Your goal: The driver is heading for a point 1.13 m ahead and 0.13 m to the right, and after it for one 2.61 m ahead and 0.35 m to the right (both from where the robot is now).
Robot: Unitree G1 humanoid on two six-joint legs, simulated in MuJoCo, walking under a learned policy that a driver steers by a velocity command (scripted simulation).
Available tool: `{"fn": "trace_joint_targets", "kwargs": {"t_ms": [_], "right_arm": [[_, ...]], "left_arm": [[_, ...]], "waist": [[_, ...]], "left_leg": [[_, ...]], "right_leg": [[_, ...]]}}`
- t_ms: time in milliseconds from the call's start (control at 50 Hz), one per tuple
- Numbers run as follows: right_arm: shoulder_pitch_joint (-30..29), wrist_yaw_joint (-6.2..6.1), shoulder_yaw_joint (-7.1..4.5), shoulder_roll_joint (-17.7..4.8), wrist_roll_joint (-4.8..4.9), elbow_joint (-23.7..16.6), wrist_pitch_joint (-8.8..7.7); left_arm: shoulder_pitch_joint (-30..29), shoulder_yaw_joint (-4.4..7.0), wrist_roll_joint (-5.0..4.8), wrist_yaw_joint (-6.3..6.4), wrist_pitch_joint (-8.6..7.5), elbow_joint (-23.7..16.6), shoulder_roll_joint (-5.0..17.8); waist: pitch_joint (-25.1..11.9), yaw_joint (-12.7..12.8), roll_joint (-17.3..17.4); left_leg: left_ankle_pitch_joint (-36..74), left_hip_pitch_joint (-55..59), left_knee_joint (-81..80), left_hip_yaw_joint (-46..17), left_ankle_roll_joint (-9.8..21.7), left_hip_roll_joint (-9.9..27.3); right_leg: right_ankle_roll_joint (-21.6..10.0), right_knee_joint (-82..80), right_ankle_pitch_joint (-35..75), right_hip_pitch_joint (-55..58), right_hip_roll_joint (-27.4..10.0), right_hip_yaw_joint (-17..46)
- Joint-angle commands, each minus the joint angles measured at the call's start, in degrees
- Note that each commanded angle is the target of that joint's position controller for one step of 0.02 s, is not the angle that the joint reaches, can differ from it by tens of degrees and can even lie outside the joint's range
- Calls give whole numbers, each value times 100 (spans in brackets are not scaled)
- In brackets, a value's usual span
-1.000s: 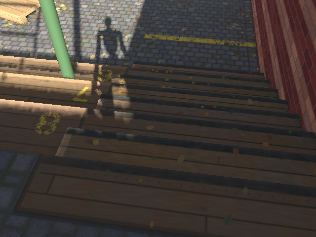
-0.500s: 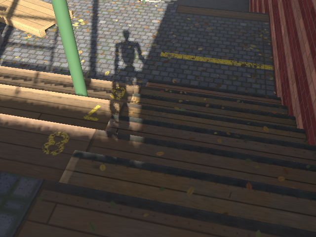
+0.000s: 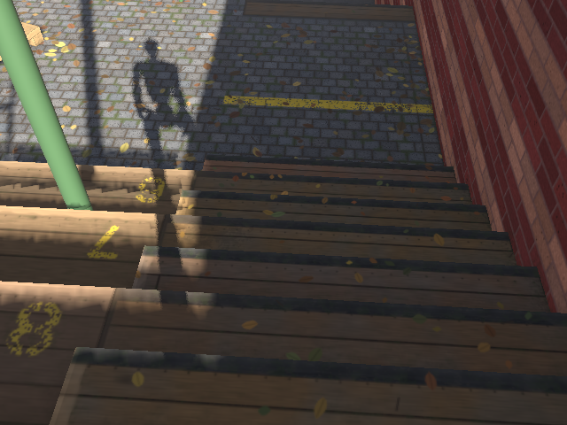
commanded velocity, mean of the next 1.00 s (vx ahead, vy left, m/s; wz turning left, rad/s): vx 0.50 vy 0.00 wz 0.00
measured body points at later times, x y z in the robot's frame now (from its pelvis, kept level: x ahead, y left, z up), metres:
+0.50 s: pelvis +0.25 -0.08 +0.00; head +0.26 -0.08 +0.45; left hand +0.14 +0.12 -0.15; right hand +0.40 -0.29 -0.13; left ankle +0.40 +0.09 -0.67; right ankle +0.23 -0.15 -0.75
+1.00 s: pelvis +0.54 +0.02 -0.16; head +0.56 +0.03 +0.29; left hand +0.38 +0.20 -0.29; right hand +0.66 -0.21 -0.29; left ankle +0.59 +0.11 -0.90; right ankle +0.33 -0.14 -0.63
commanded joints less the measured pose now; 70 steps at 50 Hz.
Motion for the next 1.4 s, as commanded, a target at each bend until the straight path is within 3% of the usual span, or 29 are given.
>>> {"fn": "trace_joint_targets", "kwargs": {"t_ms": [20,120,180,200,220,240,280,340,380,480,560,640,740,860,900,920,940,960,980,1000,1020,1040,1060,1080,1100,1160,1220,1280,1400], "right_arm": [[325,56,-80,-796,-20,-45,-74],[533,-51,-133,-845,-25,148,101],[139,-67,-221,-1034,-45,11,148],[188,-57,-206,-918,-52,-89,121],[836,97,26,-277,-165,-265,31],[-216,192,-146,-654,16,-407,41],[-960,-10,-283,-842,45,-613,-15],[-1000,-158,-144,-189,-110,-797,112],[-1188,-78,-190,-380,-22,-893,191],[-1754,29,-127,-335,-151,-1172,391],[-2075,25,-180,-690,-150,-1312,375],[-2963,4,-80,-456,-88,-1555,331],[-3291,116,-93,-560,-162,-1738,386],[-3464,91,-33,-681,-134,-1607,420],[-1424,-47,-292,-1244,46,-712,266],[345,-44,-503,-1684,-8,-290,270],[1239,102,-592,-2260,8,-209,335],[1753,242,-584,-2092,-84,-6,362],[1019,203,-663,-2122,-136,14,347],[215,178,-490,-1567,-113,-259,312],[-554,135,-275,-1016,-210,-541,268],[-552,94,-242,-884,-273,-513,263],[-953,-65,-87,-385,-195,-691,132],[-992,-115,-139,-540,-26,-755,15],[-739,-142,-117,-578,115,-674,-46],[-652,-58,-139,-934,-214,-641,-89],[502,-339,26,-490,7,-142,-119],[634,-258,147,-484,-147,-57,66],[720,-317,63,-753,-15,-86,186]], "left_arm": [[-182,104,-54,28,46,-287,383],[-886,191,-88,73,-30,-383,346],[-234,364,-256,90,-209,-120,654],[982,515,-304,127,-271,243,1095],[2748,513,-285,131,-264,612,1343],[3610,543,12,166,-303,1094,1169],[2043,485,-56,234,-423,882,873],[1486,166,-150,327,-424,699,-40],[1684,164,-123,286,-520,735,21],[2524,75,120,9,-580,1107,260],[3479,-125,140,251,-611,1464,-101],[4301,-268,129,346,-512,1864,-351],[4131,-368,75,322,-426,1689,-218],[3952,-153,1,369,-253,1593,290],[3515,-100,11,222,-133,1424,505],[3675,-147,259,-21,-67,1497,374],[5167,-257,95,-252,-108,1828,-396],[4422,-131,-27,-353,-232,1321,129],[2986,-78,-208,-308,-355,697,316],[2296,-24,-185,-133,-435,496,584],[2290,-12,-89,-7,-444,455,511],[2176,-85,-90,90,-399,395,105],[2068,-146,134,132,-360,393,-174],[1936,-103,171,104,-313,369,-105],[2150,-43,131,-2,-275,524,55],[2285,-67,121,-215,-253,495,161],[996,-65,167,-154,-200,113,442],[692,-136,162,-217,-68,100,515],[-239,-151,58,-137,-33,-149,728]], "waist": [[381,281,552],[395,160,629],[22,649,671],[-817,941,101],[-2328,1269,-1488],[-1438,1738,-735],[92,1135,87],[184,519,71],[286,531,8],[275,495,-79],[298,845,158],[676,1189,82],[861,1255,-8],[980,1338,8],[269,470,668],[-550,-219,1080],[-2578,126,2085],[-2821,-396,1400],[-1192,-396,1136],[-406,-200,169],[-15,289,-239],[331,625,205],[587,872,309],[741,856,663],[453,766,311],[117,956,587],[249,194,157],[504,212,315],[890,-207,406]], "left_leg": [[2850,193,-318,-869,1188,1820],[2700,1034,-28,-688,849,1948],[3859,-127,1013,-257,473,1484],[2689,-1112,2396,29,89,951],[-992,-3149,4286,-137,-289,-10],[-2350,-4362,6197,-834,-94,-67],[-1171,-4375,6598,-1152,273,708],[-388,-3354,5650,-1062,293,1167],[-232,-3437,5194,-871,189,1084],[2008,-3540,4065,-742,-14,1128],[3170,-5200,3411,-1115,-147,1265],[3778,-5725,2400,-1040,-182,1380],[3524,-3812,2140,-461,-105,1046],[2565,-2448,697,-431,-31,1167],[3959,11,-83,-4,14,1053],[4488,2529,866,-148,285,1345],[7321,4873,2991,-1043,1508,2475],[6319,5084,2568,-2489,2274,2965],[3543,4039,1857,-2634,2049,3142],[2055,2175,1279,-2232,1731,2939],[2704,563,1027,-1800,1575,2709],[2956,-683,897,-1585,1471,2542],[2721,-1680,608,-1241,1165,2030],[3000,-1962,539,-1038,1205,1800],[3214,-2106,547,-782,1401,1721],[4054,-2824,1396,-644,1233,1479],[2569,-780,2233,-1257,1093,1680],[1105,-2148,2539,-1389,985,1582],[-88,-1857,3331,-1718,713,1610]], "right_leg": [[105,-623,193,-42,45,145],[-71,-1229,-624,224,258,-100],[-416,-1150,-202,2580,652,-499],[-884,-815,936,4451,214,83],[-2072,-1829,64,7297,-1242,2695],[-1801,-2455,-683,6961,-1349,3641],[-1271,-2740,-1648,4386,-1173,2395],[-1081,-3214,-598,2913,-773,1425],[-1099,-3378,-460,2700,-631,1060],[-1106,-3070,791,2360,-536,641],[-1133,-2191,65,3768,-627,885],[-1091,-1762,-77,4109,-657,1033],[-1006,-1289,-1128,2471,-323,874],[-653,-328,-984,2992,-332,1043],[-226,1627,-826,2573,288,350],[112,3332,-1341,1151,475,175],[431,6337,-4917,336,918,60],[459,7655,-5223,-819,1180,496],[265,7785,-4727,-2710,759,310],[104,6863,-3755,-2486,278,265],[47,5363,-2732,-1440,-64,462],[-92,4819,-2444,-674,-257,562],[-234,3304,-1255,-133,-519,724],[-200,3016,-1215,-26,-312,377],[-56,1954,-478,283,-230,258],[274,1976,506,1101,-44,59],[393,28,2149,-1327,-393,650],[322,-270,2869,-127,-199,364],[309,-1912,1589,928,-100,142]]}}
Velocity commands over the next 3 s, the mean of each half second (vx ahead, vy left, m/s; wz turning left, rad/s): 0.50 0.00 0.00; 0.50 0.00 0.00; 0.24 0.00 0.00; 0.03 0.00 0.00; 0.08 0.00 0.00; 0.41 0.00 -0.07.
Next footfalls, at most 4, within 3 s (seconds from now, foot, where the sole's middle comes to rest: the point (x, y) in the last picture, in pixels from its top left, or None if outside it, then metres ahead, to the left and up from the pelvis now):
0.18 right None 0.27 -0.15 -0.78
0.92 left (230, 406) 0.63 0.11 -0.93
1.46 right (309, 336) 0.89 -0.14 -1.08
1.66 left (236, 351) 0.79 0.09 -0.94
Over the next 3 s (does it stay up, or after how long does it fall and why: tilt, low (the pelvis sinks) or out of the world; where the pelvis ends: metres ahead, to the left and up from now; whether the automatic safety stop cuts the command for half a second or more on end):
stays up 0.93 0.03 -0.32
